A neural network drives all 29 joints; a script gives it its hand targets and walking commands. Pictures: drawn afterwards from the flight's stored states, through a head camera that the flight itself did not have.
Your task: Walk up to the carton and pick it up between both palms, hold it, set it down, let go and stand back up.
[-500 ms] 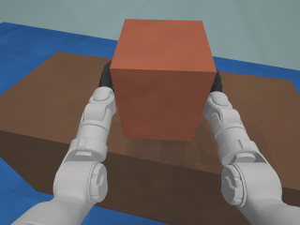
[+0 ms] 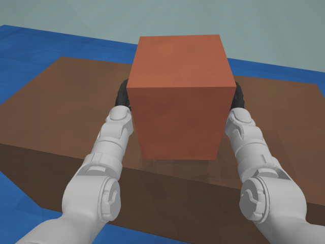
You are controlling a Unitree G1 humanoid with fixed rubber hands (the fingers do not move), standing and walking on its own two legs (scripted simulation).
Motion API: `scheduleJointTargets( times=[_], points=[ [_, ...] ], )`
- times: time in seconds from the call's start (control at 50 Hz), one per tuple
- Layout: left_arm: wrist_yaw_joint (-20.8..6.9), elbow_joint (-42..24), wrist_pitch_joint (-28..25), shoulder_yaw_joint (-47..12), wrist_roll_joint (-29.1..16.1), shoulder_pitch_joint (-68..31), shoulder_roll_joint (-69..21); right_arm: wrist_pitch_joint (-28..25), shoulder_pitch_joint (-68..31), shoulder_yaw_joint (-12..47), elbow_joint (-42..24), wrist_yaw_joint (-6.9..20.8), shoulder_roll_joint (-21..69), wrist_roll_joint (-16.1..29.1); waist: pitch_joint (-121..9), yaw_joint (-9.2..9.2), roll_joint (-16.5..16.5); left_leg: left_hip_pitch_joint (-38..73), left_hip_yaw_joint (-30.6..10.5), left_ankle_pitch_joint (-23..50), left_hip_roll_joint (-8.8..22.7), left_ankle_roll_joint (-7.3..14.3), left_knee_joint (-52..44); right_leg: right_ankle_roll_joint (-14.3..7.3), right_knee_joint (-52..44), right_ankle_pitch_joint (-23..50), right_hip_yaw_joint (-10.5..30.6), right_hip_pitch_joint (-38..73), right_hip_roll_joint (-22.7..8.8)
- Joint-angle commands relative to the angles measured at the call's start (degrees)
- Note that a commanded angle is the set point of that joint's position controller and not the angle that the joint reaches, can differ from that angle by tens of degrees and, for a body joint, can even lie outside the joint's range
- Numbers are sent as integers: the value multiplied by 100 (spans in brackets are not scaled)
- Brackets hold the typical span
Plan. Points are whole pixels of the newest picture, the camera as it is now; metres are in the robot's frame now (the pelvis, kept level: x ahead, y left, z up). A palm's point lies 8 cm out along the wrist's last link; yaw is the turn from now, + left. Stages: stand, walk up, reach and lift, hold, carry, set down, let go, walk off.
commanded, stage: set down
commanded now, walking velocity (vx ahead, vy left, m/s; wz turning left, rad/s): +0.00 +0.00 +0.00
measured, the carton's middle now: (178, 100) +0.43 -0.01 +0.16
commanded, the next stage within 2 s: none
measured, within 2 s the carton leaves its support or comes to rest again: neither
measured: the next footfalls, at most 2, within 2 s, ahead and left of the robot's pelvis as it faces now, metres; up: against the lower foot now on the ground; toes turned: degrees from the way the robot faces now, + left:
none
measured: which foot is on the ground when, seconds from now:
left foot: down 0.00-1.00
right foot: down 0.00-1.00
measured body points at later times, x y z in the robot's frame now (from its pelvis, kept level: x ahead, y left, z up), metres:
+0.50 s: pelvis +0.01 +0.00 +0.00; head +0.01 +0.01 +0.45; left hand +0.44 +0.13 +0.13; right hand +0.43 -0.17 +0.12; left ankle +0.02 +0.14 -0.74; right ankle +0.02 -0.12 -0.74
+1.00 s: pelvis +0.01 +0.00 +0.00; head +0.01 +0.01 +0.45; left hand +0.44 +0.12 +0.12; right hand +0.43 -0.17 +0.12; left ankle +0.02 +0.14 -0.74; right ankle +0.02 -0.12 -0.74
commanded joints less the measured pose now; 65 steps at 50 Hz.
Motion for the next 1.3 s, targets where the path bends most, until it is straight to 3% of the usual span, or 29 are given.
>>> scheduleJointTargets(
  times=[0.0,0.2,0.3,0.32,0.38,0.4,0.5,0.58,0.74,0.76,1.1,1.28],
  points=[
    [-902,-1042,-527,-1418,475,-4878,-4036,-735,-4765,1302,-1122,1102,3359,-846,-3502,-655,7,1727,465,1372,-342,-319,-880,199,-488,1528,27,1313,450],
    [-988,-829,-679,-1132,709,-4522,-3862,-813,-4187,941,-689,1214,3215,-1167,-3407,-682,16,1745,522,1842,-331,-359,-809,210,-402,2019,28,1395,435],
    [-1010,-857,-713,-1067,711,-4504,-3821,-879,-4196,784,-759,1300,3081,-1276,-3449,-734,-65,1785,542,2057,-317,-388,-735,187,-368,2166,-18,1359,458],
    [-1013,-820,-699,-1029,754,-4403,-3855,-912,-4207,836,-849,1325,3042,-1264,-3460,-660,-21,1753,541,2125,-307,-387,-728,187,-346,2242,-24,1408,444],
    [-1006,-826,-757,-1050,726,-4454,-3826,-945,-4204,733,-886,1348,3043,-1357,-3544,-760,-6,1771,561,2213,-303,-398,-692,187,-316,2348,-32,1373,453],
    [-1016,-842,-751,-1015,792,-4427,-3873,-983,-4291,780,-1027,1369,3064,-1368,-3625,-680,33,1805,609,2256,-322,-406,-689,203,-301,2360,-45,1416,433],
    [-1038,-775,-850,-924,802,-4428,-3777,-1045,-4261,639,-1132,1440,3055,-1502,-3702,-732,-100,1555,622,2144,-321,-345,-746,235,-224,2580,-51,1531,396],
    [-1071,-617,-872,-805,850,-4529,-3661,-1004,-4241,396,-980,1515,2974,-1693,-3433,-742,-91,1348,677,1695,-316,-296,-885,250,-270,2159,-48,1459,344],
    [-1062,-709,-928,-554,932,-4445,-3541,-1066,-4151,188,-1048,1668,2880,-1945,-3426,-656,-148,1227,785,1640,-302,-247,-944,285,-181,2244,-86,1521,283],
    [-1066,-717,-925,-538,987,-4475,-3515,-1047,-4056,79,-874,1675,2879,-2017,-3366,-719,-81,1193,776,1598,-299,-253,-958,275,-187,2215,-81,1523,261],
    [-1109,-644,-950,-173,1322,-3967,-3376,-1298,-3703,-268,-962,1816,2763,-2483,-3175,-695,-195,1151,902,1548,-301,-161,-994,312,-114,2302,-169,1440,224],
    [-1027,-847,-1142,-285,1363,-3977,-3508,-1561,-3566,-340,-890,1881,2835,-2663,-3606,-685,-65,1291,936,1958,-260,-218,-853,276,-48,2487,-214,1261,236]
  ],
)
